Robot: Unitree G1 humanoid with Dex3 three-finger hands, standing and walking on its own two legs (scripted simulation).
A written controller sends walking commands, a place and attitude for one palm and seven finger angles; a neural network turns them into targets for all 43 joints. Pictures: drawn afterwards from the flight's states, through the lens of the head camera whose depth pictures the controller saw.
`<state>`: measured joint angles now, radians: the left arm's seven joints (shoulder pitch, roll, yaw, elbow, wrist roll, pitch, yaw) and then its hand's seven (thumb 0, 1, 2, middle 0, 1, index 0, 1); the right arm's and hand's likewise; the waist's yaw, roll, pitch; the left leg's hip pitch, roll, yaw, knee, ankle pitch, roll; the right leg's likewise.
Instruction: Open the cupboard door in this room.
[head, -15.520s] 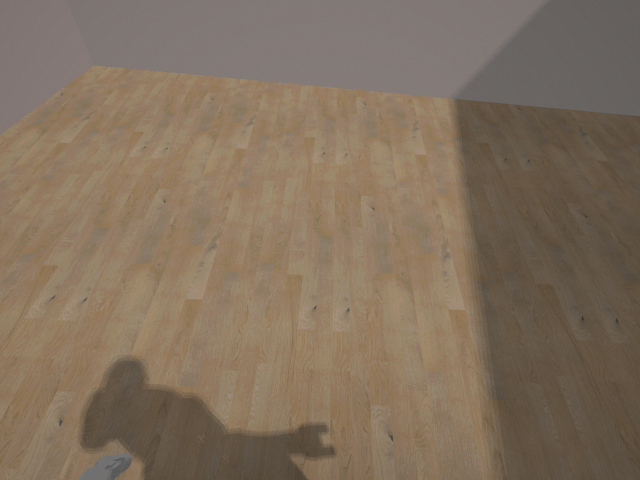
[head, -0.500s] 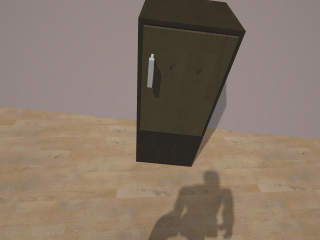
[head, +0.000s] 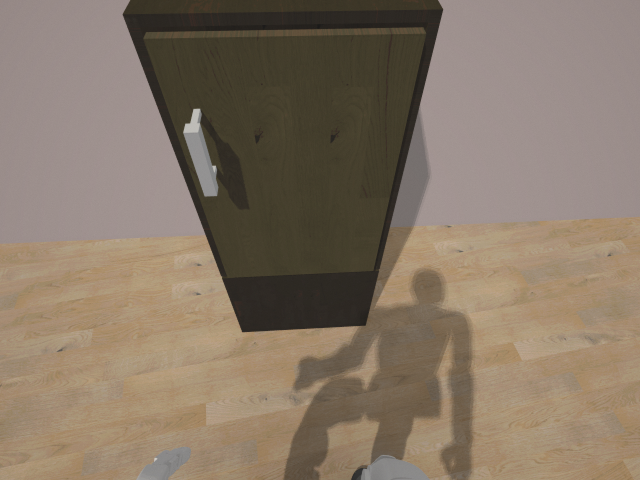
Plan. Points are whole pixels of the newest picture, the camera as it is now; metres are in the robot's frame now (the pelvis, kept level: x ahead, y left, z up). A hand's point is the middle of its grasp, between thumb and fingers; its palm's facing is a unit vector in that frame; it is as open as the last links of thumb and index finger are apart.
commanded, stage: come to a stop and stand still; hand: left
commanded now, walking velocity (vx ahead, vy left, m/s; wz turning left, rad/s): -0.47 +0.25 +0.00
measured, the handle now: (204, 154) +0.57 +0.19 +0.06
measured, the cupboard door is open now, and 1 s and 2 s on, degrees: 0 0 0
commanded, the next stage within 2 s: none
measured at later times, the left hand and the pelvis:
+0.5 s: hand out of the picture +0.08 +0.24 -0.17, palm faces +0.05 -0.98 -0.20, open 7.4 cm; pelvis +0.04 +0.04 +0.02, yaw +0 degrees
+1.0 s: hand out of the picture -0.04 +0.14 -0.12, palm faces +0.02 -0.97 -0.25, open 7.4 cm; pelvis -0.03 -0.03 +0.04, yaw -2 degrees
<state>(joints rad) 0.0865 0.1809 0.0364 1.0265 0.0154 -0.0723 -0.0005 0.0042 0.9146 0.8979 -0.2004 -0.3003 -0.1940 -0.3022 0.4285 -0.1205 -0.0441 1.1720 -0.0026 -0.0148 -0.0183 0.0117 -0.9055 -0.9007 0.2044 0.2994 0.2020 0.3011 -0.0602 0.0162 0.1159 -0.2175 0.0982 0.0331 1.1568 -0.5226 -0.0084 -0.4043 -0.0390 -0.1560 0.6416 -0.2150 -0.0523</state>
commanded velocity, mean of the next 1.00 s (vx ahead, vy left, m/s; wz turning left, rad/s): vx -0.03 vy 0.03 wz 0.00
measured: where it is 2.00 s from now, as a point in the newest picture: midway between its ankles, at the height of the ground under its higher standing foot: outside the picture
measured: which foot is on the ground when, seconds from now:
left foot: up 0.00-0.30, down 0.32-0.86, up 0.88-1.00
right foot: down 0.00-0.32, up 0.34-0.86, down 0.88-1.00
